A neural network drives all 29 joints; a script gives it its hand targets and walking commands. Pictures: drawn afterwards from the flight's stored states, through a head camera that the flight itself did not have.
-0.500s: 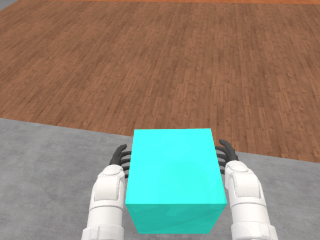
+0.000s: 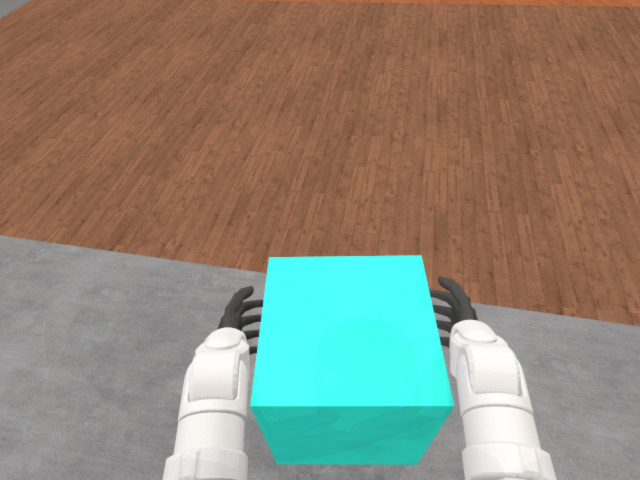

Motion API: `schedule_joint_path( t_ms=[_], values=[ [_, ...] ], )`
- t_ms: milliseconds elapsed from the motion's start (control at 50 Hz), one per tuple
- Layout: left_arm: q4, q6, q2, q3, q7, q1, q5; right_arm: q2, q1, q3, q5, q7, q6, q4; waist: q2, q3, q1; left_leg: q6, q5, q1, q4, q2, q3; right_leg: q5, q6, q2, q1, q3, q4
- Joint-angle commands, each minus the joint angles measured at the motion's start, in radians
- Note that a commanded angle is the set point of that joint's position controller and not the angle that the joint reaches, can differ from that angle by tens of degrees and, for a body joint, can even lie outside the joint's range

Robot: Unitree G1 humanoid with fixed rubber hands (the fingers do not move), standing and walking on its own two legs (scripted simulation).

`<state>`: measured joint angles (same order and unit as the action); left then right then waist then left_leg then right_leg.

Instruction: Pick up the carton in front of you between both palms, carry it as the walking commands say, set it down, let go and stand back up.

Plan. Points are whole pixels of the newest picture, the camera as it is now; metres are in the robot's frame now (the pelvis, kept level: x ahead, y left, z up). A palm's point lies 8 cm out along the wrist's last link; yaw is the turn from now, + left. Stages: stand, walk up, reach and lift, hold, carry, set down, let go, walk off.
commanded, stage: hold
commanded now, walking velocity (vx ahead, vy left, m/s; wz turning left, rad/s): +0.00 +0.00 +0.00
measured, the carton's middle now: (345, 365) +0.29 +0.00 -0.03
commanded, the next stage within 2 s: carry in 0.44 s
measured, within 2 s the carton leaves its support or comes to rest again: neither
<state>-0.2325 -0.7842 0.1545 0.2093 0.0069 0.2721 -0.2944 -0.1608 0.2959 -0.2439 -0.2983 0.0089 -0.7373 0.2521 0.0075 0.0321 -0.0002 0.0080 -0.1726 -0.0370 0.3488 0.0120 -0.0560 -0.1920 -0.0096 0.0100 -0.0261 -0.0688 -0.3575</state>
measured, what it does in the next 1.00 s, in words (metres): walks ahead: left foot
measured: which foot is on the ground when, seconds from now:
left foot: down 0.00-0.64, up 0.66-0.88, down 0.90-1.00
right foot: down 0.00-0.92, up 0.94-1.00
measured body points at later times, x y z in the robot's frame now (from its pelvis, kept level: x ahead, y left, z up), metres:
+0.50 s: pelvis +0.00 +0.00 +0.00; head -0.04 +0.00 +0.45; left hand +0.30 +0.15 +0.04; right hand +0.30 -0.15 +0.05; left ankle +0.02 +0.13 -0.74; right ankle +0.01 -0.13 -0.74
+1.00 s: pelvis +0.17 +0.00 -0.01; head +0.15 +0.00 +0.44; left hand +0.42 +0.15 +0.07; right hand +0.43 -0.15 +0.08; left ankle +0.17 +0.09 -0.75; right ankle +0.06 -0.10 -0.69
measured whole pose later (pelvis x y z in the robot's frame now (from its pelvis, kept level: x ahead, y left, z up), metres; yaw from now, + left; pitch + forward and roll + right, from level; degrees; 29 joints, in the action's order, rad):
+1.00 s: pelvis +0.17 +0.00 -0.01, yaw -3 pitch +6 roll +1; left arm 0.47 -1.22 0.13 0.08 -0.11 0.02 -0.07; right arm -0.13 0.05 -0.04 -0.08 -0.10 -1.16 -0.41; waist 0.02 -0.18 0.02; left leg -0.06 -0.24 -0.32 0.46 -0.02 0.23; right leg -0.45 0.01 -0.07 -0.38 0.07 -0.94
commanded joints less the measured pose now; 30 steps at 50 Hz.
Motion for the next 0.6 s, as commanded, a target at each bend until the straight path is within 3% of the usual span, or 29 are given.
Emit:
schedule_joint_path(
  t_ms=[0, 400, 420, 460, 480, 540, 580],
  values=[
    [0.092, 0.057, 0.909, -0.519, 0.232, 0.497, 0.276, -0.928, 0.396, 0.519, 0.26, 0.242, 0.008, -0.008, -0.007, -0.233, 0.0, -0.004, 0.153, 0.085, -0.043, 0.077, -0.013, 0.171, 0.006, 0.079, -0.002, -0.001, 0.056],
    [0.109, 0.055, 0.895, -0.529, 0.23, 0.493, 0.283, -0.927, 0.387, 0.533, 0.264, 0.235, 0.005, -0.028, -0.003, -0.216, 0.001, -0.008, 0.115, 0.065, -0.04, 0.079, -0.012, 0.138, 0.005, 0.077, -0.012, -0.004, 0.053],
    [0.101, 0.055, 0.906, -0.552, 0.231, 0.538, 0.302, -0.94, 0.425, 0.55, 0.278, 0.234, 0.0, -0.019, -0.033, -0.213, 0.005, -0.013, -0.064, -0.069, 0.021, -0.117, 0.006, -0.054, 0.018, -0.103, -0.151, 0.003, -0.011],
    [0.134, 0.052, 0.91, -0.579, 0.231, 0.554, 0.325, -0.943, 0.424, 0.575, 0.298, 0.229, -0.004, -0.047, -0.045, -0.202, 0.001, -0.022, -0.513, -0.158, -0.049, -0.106, -0.051, -0.46, 0.018, -0.071, -0.257, -0.015, 0.011],
    [0.163, 0.048, 0.916, -0.603, 0.227, 0.568, 0.338, -0.95, 0.438, 0.599, 0.311, 0.224, -0.008, -0.077, -0.057, -0.193, -0.003, -0.031, -0.597, -0.17, -0.06, -0.117, -0.07, -0.505, 0.014, -0.051, -0.305, 0.007, -0.025],
    [0.245, 0.015, 0.923, -0.677, 0.211, 0.575, 0.393, -0.955, 0.407, 0.666, 0.346, 0.197, -0.045, -0.162, -0.148, -0.29, -0.006, -0.096, -0.436, -0.118, -0.112, -0.218, -0.186, -0.177, -0.001, 0.007, -0.302, 0.136, -0.22],
    [0.314, -0.028, 0.917, -0.734, 0.2, 0.575, 0.437, -0.944, 0.383, 0.705, 0.363, 0.169, -0.087, -0.239, -0.135, -0.328, -0.004, -0.114, -0.46, -0.208, -0.091, -0.218, -0.156, -0.195, 0.015, -0.009, -0.177, 0.151, -0.11]
  ],
)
